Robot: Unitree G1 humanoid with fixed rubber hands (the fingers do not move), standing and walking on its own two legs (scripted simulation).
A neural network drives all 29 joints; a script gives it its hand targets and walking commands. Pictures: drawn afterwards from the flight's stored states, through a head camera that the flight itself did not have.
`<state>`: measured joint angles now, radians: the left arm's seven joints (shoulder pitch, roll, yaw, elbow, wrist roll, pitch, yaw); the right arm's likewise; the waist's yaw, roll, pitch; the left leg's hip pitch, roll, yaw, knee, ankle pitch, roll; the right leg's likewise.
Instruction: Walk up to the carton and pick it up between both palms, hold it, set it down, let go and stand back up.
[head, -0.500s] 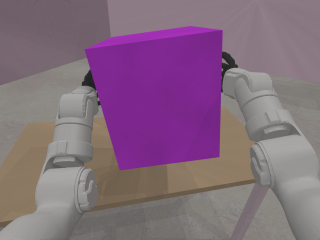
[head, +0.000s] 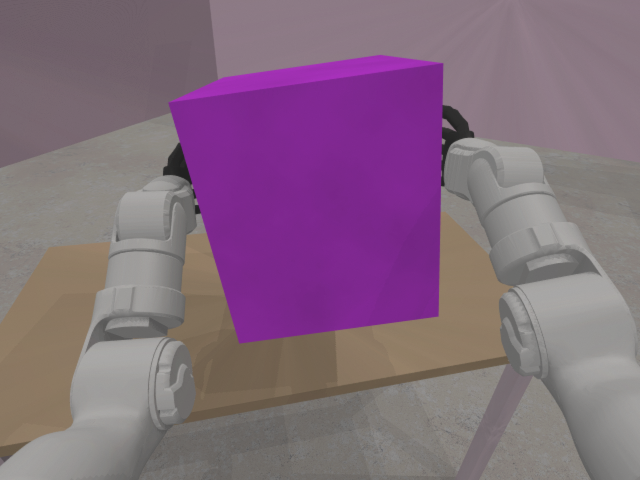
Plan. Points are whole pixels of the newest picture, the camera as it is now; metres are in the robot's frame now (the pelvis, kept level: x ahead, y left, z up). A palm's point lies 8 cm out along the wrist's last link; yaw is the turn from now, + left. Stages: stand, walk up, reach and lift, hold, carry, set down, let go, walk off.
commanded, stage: hold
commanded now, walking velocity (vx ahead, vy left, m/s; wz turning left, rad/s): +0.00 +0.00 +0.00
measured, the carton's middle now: (317, 182) +0.43 -0.01 +0.25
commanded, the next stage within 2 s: none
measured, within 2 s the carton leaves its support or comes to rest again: neither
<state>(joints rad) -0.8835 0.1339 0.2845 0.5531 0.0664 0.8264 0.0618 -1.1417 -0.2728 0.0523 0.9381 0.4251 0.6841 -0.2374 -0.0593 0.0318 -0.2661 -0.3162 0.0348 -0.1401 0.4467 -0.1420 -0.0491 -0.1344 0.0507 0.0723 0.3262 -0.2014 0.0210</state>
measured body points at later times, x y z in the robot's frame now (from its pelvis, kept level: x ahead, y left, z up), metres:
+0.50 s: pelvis +0.01 +0.00 +0.00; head -0.09 +0.01 +0.44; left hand +0.39 +0.17 +0.26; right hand +0.40 -0.17 +0.30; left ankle +0.06 +0.14 -0.74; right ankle -0.02 -0.14 -0.74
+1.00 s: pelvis +0.01 +0.00 +0.00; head -0.09 +0.01 +0.44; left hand +0.39 +0.17 +0.26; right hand +0.39 -0.17 +0.30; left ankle +0.06 +0.14 -0.74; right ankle -0.02 -0.14 -0.74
